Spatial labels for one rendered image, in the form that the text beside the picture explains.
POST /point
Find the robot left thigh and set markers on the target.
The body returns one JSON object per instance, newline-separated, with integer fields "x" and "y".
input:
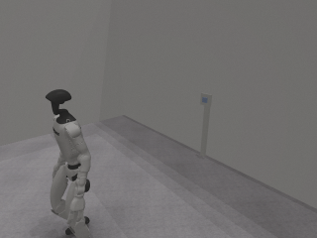
{"x": 70, "y": 197}

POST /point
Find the left robot upper arm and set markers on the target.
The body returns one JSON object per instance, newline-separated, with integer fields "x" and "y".
{"x": 74, "y": 133}

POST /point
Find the robot left hand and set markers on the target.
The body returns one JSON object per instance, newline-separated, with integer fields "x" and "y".
{"x": 77, "y": 204}

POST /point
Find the robot right forearm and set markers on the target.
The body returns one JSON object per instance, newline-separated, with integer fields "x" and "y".
{"x": 61, "y": 159}

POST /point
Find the robot left forearm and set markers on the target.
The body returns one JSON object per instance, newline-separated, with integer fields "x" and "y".
{"x": 80, "y": 182}

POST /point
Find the panel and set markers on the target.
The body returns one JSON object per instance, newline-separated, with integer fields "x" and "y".
{"x": 205, "y": 124}

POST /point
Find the robot right foot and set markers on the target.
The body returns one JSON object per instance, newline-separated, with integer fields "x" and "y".
{"x": 68, "y": 231}

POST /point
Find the robot right hand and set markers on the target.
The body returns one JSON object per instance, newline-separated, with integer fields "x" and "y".
{"x": 56, "y": 168}

